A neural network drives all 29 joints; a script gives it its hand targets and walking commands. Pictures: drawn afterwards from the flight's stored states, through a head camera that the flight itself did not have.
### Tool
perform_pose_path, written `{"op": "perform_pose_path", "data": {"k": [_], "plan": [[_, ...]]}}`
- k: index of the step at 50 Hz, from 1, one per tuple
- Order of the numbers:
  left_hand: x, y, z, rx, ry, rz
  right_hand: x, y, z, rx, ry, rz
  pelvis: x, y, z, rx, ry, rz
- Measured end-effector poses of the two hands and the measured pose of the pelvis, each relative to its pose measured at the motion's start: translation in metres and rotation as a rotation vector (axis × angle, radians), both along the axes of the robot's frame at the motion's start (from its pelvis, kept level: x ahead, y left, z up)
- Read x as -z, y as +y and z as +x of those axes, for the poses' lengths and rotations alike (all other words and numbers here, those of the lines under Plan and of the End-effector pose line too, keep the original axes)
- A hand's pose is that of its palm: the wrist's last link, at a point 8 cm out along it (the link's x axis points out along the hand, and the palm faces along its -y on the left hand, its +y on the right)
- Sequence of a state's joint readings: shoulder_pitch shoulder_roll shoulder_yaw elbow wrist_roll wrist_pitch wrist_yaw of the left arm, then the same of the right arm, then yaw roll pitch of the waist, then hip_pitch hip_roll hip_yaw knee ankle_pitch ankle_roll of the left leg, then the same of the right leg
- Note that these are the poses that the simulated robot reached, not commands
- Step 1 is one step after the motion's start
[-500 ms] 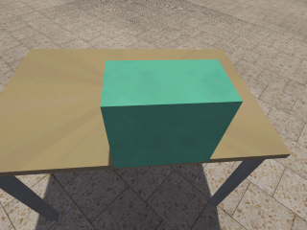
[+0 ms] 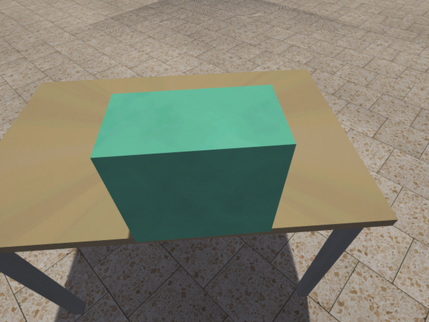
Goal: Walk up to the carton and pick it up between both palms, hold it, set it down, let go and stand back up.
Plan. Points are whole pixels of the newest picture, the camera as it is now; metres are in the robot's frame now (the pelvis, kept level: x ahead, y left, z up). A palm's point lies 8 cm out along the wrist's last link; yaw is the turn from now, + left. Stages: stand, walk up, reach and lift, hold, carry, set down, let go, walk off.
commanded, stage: walk up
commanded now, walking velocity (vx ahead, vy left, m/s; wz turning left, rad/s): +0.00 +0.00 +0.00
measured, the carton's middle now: (198, 169) +0.41 +0.07 +0.07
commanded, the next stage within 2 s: none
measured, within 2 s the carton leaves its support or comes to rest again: neither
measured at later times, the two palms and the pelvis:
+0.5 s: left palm out of the picture -0.04 +0.22 -0.15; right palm out of the picture -0.02 -0.20 -0.15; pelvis -0.01 +0.01 +0.00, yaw +3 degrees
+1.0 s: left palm out of the picture -0.08 +0.23 -0.14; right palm out of the picture +0.00 -0.21 -0.14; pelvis -0.03 +0.02 +0.00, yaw +7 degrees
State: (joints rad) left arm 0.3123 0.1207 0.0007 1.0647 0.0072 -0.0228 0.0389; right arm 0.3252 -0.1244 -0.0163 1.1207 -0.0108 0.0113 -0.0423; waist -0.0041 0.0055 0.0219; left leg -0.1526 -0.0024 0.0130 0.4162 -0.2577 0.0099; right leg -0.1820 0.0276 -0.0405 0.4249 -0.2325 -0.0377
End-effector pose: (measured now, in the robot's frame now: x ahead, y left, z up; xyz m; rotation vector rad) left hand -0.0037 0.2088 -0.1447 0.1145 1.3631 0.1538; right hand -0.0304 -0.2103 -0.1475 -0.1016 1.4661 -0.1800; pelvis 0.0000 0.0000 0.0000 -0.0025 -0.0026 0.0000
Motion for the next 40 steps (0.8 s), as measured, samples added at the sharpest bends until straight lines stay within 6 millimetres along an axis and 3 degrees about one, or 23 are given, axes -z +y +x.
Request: {"op": "perform_pose_path", "data": {"k": [13,23,34,40], "plan": [[0.0,0.009,-0.021,-0.031,0.046,0.005,0.0,0.014,0.017,-0.039,-0.053,0.017,-0.002,0.008,-0.004,-0.011,-0.017,0.006],[0.002,0.011,-0.036,-0.052,0.068,0.013,0.001,0.015,0.005,-0.04,-0.032,0.02,0.0,0.009,-0.011,-0.034,-0.016,0.003],[0.006,0.03,-0.039,-0.113,0.006,0.062,0.0,-0.001,0.045,-0.131,-0.143,-0.031,0.007,0.01,-0.025,-0.086,0.005,-0.01],[0.002,0.021,-0.048,-0.122,0.011,0.019,-0.007,0.006,0.052,-0.143,-0.171,-0.022,0.001,0.011,-0.025,-0.08,0.003,-0.002]]}}
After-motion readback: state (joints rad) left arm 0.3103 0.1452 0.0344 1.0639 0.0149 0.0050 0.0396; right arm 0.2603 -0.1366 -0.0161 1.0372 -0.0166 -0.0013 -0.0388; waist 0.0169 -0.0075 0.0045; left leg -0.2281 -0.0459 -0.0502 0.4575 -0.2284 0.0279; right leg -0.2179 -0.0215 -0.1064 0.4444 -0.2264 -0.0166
